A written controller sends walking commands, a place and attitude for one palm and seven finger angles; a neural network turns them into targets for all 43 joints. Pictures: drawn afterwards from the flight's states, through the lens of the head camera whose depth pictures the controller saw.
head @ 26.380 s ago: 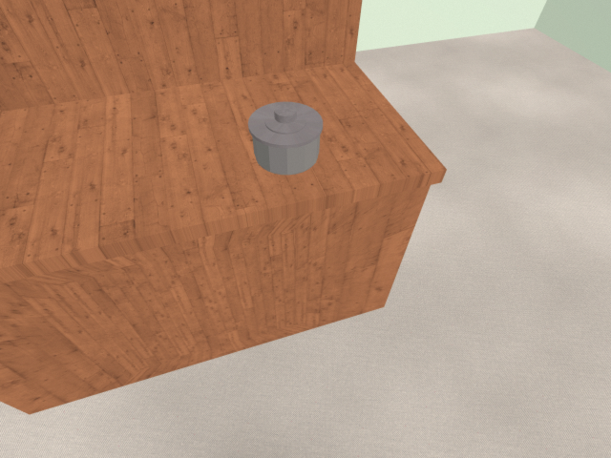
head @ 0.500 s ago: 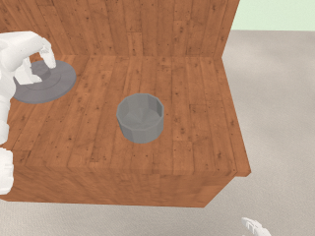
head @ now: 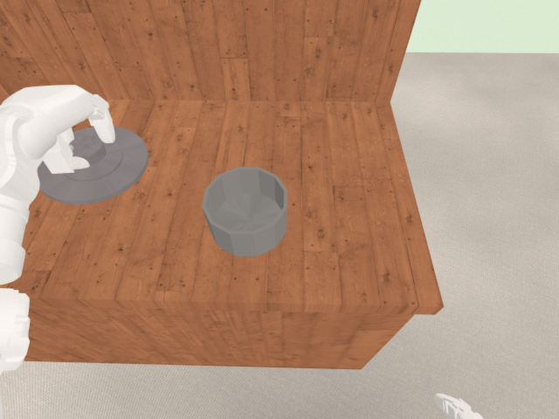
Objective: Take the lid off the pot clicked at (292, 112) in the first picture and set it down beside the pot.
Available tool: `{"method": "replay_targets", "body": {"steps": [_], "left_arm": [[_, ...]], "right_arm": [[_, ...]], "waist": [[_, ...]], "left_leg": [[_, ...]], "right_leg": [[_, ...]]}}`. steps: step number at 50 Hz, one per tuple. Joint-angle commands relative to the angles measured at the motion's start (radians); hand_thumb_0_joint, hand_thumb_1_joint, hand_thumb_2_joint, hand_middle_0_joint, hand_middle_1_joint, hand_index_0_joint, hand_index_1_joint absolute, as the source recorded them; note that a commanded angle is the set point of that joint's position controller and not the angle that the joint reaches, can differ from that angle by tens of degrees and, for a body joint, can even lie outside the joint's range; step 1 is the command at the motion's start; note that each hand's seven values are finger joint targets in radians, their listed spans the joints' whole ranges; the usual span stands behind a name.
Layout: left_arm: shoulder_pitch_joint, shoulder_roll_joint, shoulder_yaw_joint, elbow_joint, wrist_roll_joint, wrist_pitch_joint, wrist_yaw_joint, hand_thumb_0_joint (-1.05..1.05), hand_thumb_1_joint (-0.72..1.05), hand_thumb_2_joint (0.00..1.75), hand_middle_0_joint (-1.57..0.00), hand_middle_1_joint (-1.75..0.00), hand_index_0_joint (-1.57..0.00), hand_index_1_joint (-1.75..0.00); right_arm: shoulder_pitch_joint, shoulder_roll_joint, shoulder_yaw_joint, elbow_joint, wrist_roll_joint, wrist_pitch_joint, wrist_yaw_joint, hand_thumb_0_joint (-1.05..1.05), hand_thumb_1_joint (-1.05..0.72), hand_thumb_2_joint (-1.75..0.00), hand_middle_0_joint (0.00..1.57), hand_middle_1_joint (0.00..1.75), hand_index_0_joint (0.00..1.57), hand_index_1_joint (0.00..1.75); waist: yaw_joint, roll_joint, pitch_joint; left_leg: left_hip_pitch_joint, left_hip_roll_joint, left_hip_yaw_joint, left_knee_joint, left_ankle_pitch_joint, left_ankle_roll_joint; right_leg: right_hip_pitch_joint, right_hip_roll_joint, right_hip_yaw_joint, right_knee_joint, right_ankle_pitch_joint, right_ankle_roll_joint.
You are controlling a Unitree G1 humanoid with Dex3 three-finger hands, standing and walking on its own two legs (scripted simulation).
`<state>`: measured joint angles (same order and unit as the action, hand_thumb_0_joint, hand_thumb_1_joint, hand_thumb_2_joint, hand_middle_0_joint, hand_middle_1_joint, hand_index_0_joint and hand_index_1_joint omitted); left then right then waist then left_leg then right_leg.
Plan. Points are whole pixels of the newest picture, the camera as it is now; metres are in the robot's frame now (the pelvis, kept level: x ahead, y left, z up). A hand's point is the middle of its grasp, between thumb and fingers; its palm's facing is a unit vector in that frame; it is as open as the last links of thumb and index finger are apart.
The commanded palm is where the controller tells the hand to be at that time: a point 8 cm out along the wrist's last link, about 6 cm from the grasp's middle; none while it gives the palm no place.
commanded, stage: lower the lid onto the table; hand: left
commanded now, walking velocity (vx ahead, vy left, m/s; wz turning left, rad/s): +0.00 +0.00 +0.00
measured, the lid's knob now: (87, 150) +0.46 +0.29 +0.12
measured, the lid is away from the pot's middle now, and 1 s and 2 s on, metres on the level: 0.22 0.24 0.24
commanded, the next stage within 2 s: none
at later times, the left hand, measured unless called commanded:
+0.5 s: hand (80, 169) +0.43 +0.29 +0.12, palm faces -0.37 -0.06 -0.93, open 7.8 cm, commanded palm +0.43 +0.29 +0.18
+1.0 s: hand (81, 184) +0.43 +0.30 +0.08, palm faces -0.42 -0.05 -0.91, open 7.8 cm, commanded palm +0.44 +0.30 +0.15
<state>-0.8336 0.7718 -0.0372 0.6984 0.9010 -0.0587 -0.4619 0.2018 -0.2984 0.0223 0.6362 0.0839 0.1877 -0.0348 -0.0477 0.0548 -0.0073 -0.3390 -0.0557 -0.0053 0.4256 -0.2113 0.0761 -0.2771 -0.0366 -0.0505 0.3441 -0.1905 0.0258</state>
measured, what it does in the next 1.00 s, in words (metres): stands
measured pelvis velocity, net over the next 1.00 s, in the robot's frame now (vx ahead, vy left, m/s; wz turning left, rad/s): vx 0.00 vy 0.00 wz -0.02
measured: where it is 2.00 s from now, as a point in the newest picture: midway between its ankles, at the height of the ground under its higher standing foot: outside the picture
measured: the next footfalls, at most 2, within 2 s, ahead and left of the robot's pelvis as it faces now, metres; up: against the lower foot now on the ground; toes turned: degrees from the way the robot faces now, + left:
none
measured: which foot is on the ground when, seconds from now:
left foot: down 0.00-1.00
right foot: down 0.00-1.00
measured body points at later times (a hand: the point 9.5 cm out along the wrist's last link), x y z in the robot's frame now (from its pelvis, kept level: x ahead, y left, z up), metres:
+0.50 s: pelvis +0.00 -0.01 +0.00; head +0.06 -0.02 +0.45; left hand +0.44 +0.29 +0.17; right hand +0.11 -0.28 -0.13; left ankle -0.01 +0.07 -0.74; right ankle -0.02 -0.15 -0.74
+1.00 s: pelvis +0.00 +0.00 +0.00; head +0.07 +0.00 +0.44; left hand +0.45 +0.30 +0.13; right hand +0.08 -0.28 -0.13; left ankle -0.01 +0.07 -0.74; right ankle -0.02 -0.15 -0.74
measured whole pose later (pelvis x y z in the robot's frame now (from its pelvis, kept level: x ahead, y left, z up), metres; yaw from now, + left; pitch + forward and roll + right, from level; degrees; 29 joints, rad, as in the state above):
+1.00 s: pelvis +0.00 +0.00 +0.00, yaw -1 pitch +9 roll -2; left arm -0.78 0.78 0.01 0.89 0.94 -0.19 -0.36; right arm 0.22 -0.29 0.01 0.67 0.08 0.19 -0.08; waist -0.06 0.04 -0.01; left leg -0.40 -0.04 0.01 0.49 -0.25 0.07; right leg -0.34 -0.02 -0.03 0.40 -0.21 0.03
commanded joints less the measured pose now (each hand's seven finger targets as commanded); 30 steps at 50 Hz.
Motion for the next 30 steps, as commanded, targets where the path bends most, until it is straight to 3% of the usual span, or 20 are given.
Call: {"method": "replay_targets", "body": {"steps": [1, 2, 4, 6, 7, 8, 11, 12, 13, 16, 17, 19, 21, 23, 24, 25, 27, 28, 30], "left_arm": [[-0.469, 0.402, 0.188, -0.099, -0.017, -0.002, 0.066, 0.00, 0.61, 1.05, -0.91, -1.03, -0.85, -1.00], [-0.465, 0.367, 0.158, -0.065, -0.010, 0.002, 0.066, 0.00, 0.61, 1.05, -0.91, -1.03, -0.85, -1.00], [-0.520, 0.333, 0.121, -0.138, 0.000, 0.000, 0.069, 0.00, 0.61, 1.05, -0.91, -1.03, -0.85, -1.00], [-0.546, 0.377, 0.149, -0.241, 0.010, -0.019, 0.083, 0.00, 0.61, 1.05, -0.91, -1.03, -0.85, -1.00], [-0.528, 0.359, 0.143, -0.239, 0.012, -0.023, 0.085, 0.00, 0.61, 1.05, -0.91, -1.03, -0.85, -1.00], [-0.479, 0.383, 0.177, -0.181, 0.013, -0.025, 0.085, 0.00, 0.61, 1.05, -0.91, -1.03, -0.85, -1.00], [-0.469, 0.395, 0.189, -0.146, -0.014, -0.037, 0.082, 0.00, 0.61, 1.05, -0.91, -1.03, -0.85, -1.00], [-0.448, 0.347, 0.151, -0.103, -0.014, -0.031, 0.080, 0.00, 0.61, 1.05, -0.91, -1.03, -0.85, -1.00], [-0.468, 0.340, 0.144, -0.111, -0.012, -0.032, 0.078, 0.00, 0.61, 1.05, -0.91, -1.03, -0.85, -1.00], [-0.484, 0.349, 0.145, -0.189, -0.003, -0.045, 0.092, 0.00, 0.61, 1.05, -0.91, -1.03, -0.85, -1.00], [-0.476, 0.311, 0.119, -0.185, -0.002, -0.046, 0.092, 0.00, 0.61, 1.05, -0.91, -1.03, -0.85, -1.00], [-0.414, 0.333, 0.149, -0.105, -0.009, -0.048, 0.094, 0.00, 0.61, 1.05, -0.91, -1.03, -0.85, -1.00], [-0.431, 0.424, 0.222, -0.093, -0.013, -0.061, 0.103, 0.00, 0.61, 1.05, -0.91, -1.03, -0.85, -1.00], [-0.449, 0.409, 0.203, -0.077, -0.003, -0.064, 0.106, 0.00, 0.61, 1.05, -0.91, -1.03, -0.85, -1.00], [-0.462, 0.365, 0.162, -0.085, -0.003, -0.065, 0.107, 0.00, 0.61, 1.05, -0.91, -1.03, -0.85, -1.00], [-0.459, 0.372, 0.170, -0.087, 0.004, -0.068, 0.111, 0.00, 0.61, 1.05, -0.91, -1.03, -0.85, -1.00], [-0.448, 0.349, 0.150, -0.070, 0.007, -0.072, 0.117, 0.00, 0.61, 1.05, -0.91, -1.03, -0.85, -1.00], [-0.445, 0.390, 0.185, -0.091, 0.010, -0.079, 0.119, 0.00, 0.61, 1.05, -0.91, -1.03, -0.85, -1.00], [-0.424, 0.415, 0.210, -0.075, 0.006, -0.089, 0.120, 0.00, 0.61, 1.05, -0.91, -1.03, -0.85, -1.00]], "right_arm": [[-0.003, -0.164, -0.052, -0.093, -0.004, -0.028, -0.018, 0.00, -0.90, -0.90, 0.20, 0.30, 0.20, 0.30], [-0.012, -0.154, -0.047, -0.096, -0.001, -0.023, -0.019, 0.00, -0.90, -0.90, 0.20, 0.30, 0.20, 0.30], [-0.026, -0.148, -0.052, -0.104, -0.001, -0.027, -0.021, 0.00, -0.90, -0.90, 0.20, 0.30, 0.20, 0.30], [-0.037, -0.154, -0.057, -0.116, -0.007, -0.031, -0.021, 0.00, -0.90, -0.90, 0.20, 0.30, 0.20, 0.30], [-0.021, -0.143, -0.057, -0.115, -0.010, -0.032, -0.020, 0.00, -0.90, -0.90, 0.20, 0.30, 0.20, 0.30], [-0.021, -0.145, -0.055, -0.109, -0.009, -0.030, -0.024, 0.00, -0.90, -0.90, 0.20, 0.30, 0.20, 0.30], [-0.013, -0.157, -0.057, -0.098, -0.007, -0.024, -0.029, 0.00, -0.90, -0.90, 0.20, 0.30, 0.20, 0.30], [-0.014, -0.147, -0.053, -0.097, -0.006, -0.021, -0.027, 0.00, -0.90, -0.90, 0.20, 0.30, 0.20, 0.30], [-0.020, -0.148, -0.052, -0.093, -0.003, -0.019, -0.028, 0.00, -0.90, -0.90, 0.20, 0.30, 0.20, 0.30], [-0.032, -0.150, -0.060, -0.104, -0.005, -0.021, -0.027, 0.00, -0.90, -0.90, 0.20, 0.30, 0.20, 0.30], [-0.025, -0.142, -0.058, -0.097, -0.006, -0.019, -0.027, 0.00, -0.90, -0.90, 0.20, 0.30, 0.20, 0.30], [-0.016, -0.145, -0.055, -0.089, -0.004, -0.015, -0.032, 0.00, -0.90, -0.90, 0.20, 0.30, 0.20, 0.30], [-0.011, -0.159, -0.058, -0.086, -0.006, -0.016, -0.038, 0.00, -0.90, -0.90, 0.20, 0.30, 0.20, 0.30], [-0.023, -0.149, -0.050, -0.085, -0.004, -0.012, -0.043, 0.00, -0.90, -0.90, 0.20, 0.30, 0.20, 0.30], [-0.025, -0.145, -0.052, -0.084, -0.004, -0.015, -0.045, 0.00, -0.90, -0.90, 0.20, 0.30, 0.20, 0.30], [-0.022, -0.146, -0.053, -0.083, -0.004, -0.014, -0.047, 0.00, -0.90, -0.90, 0.20, 0.30, 0.20, 0.30], [-0.012, -0.147, -0.057, -0.077, -0.005, -0.019, -0.045, 0.00, -0.90, -0.90, 0.20, 0.30, 0.20, 0.30], [-0.015, -0.149, -0.057, -0.079, -0.006, -0.017, -0.046, 0.00, -0.90, -0.90, 0.20, 0.30, 0.20, 0.30], [-0.016, -0.150, -0.055, -0.081, -0.005, -0.016, -0.051, 0.00, -0.90, -0.90, 0.20, 0.30, 0.20, 0.30]], "waist": [[-0.002, 0.016, -0.408], [-0.004, 0.017, -0.386], [-0.003, 0.052, -0.410], [-0.002, 0.102, -0.479], [-0.006, 0.112, -0.506], [0.000, 0.095, -0.478], [-0.005, 0.060, -0.452], [-0.009, 0.058, -0.428], [-0.006, 0.051, -0.404], [-0.006, 0.080, -0.449], [-0.012, 0.085, -0.453], [-0.006, 0.046, -0.425], [0.004, 0.020, -0.433], [0.003, 0.034, -0.430], [-0.004, 0.048, -0.432], [-0.001, 0.035, -0.438], [-0.009, 0.072, -0.414], [0.002, 0.081, -0.432], [0.004, 0.066, -0.448]], "left_leg": [[0.261, 0.049, -0.062, 0.010, 0.416, -0.002], [0.241, 0.049, -0.053, -0.002, 0.377, -0.001], [0.267, 0.053, -0.056, 0.001, 0.382, 0.001], [0.328, 0.053, -0.065, 0.023, 0.476, -0.001], [0.354, 0.054, -0.073, 0.027, 0.526, 0.001], [0.335, 0.053, -0.074, 0.034, 0.511, 0.003], [0.298, 0.052, -0.058, 0.028, 0.463, 0.006], [0.282, 0.052, -0.054, 0.019, 0.443, 0.006], [0.269, 0.053, -0.056, 0.021, 0.420, 0.006], [0.304, 0.051, -0.055, 0.034, 0.459, 0.008], [0.320, 0.054, -0.057, 0.032, 0.486, 0.009], [0.278, 0.052, -0.053, 0.034, 0.435, 0.011], [0.247, 0.046, -0.043, 0.034, 0.401, 0.016], [0.226, 0.043, -0.040, 0.026, 0.378, 0.016], [0.238, 0.047, -0.034, 0.028, 0.381, 0.017], [0.241, 0.046, -0.037, 0.030, 0.375, 0.017], [0.254, 0.052, -0.038, 0.035, 0.402, 0.015], [0.253, 0.050, -0.041, 0.039, 0.403, 0.015], [0.244, 0.046, -0.034, 0.046, 0.399, 0.020]], "right_leg": [[0.080, 0.040, -0.013, 0.006, 0.260, -0.075], [0.076, 0.045, -0.014, 0.008, 0.238, -0.071], [0.064, 0.040, -0.015, 0.010, 0.234, -0.074], [0.067, 0.038, -0.003, 0.015, 0.265, -0.077], [0.067, 0.048, -0.005, 0.017, 0.271, -0.072], [0.060, 0.047, -0.008, 0.015, 0.267, -0.073], [0.073, 0.039, -0.006, 0.017, 0.281, -0.072], [0.063, 0.045, -0.010, 0.014, 0.260, -0.068], [0.052, 0.042, -0.015, 0.013, 0.257, -0.069], [0.057, 0.040, -0.003, 0.019, 0.270, -0.073], [0.047, 0.047, -0.006, 0.019, 0.269, -0.069], [0.059, 0.046, -0.009, 0.019, 0.265, -0.069], [0.094, 0.040, -0.002, 0.028, 0.291, -0.073], [0.107, 0.039, -0.003, 0.032, 0.294, -0.070], [0.094, 0.036, -0.001, 0.030, 0.295, -0.068], [0.091, 0.039, -0.003, 0.030, 0.287, -0.068], [0.058, 0.043, -0.002, 0.028, 0.271, -0.070], [0.074, 0.040, -0.001, 0.032, 0.280, -0.071], [0.096, 0.037, 0.005, 0.039, 0.308, -0.070]]}}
